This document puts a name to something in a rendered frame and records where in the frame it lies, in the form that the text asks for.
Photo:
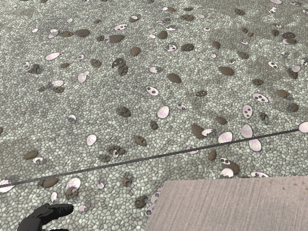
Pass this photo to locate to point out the left robot hand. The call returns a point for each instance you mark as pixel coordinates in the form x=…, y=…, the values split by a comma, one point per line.
x=44, y=214

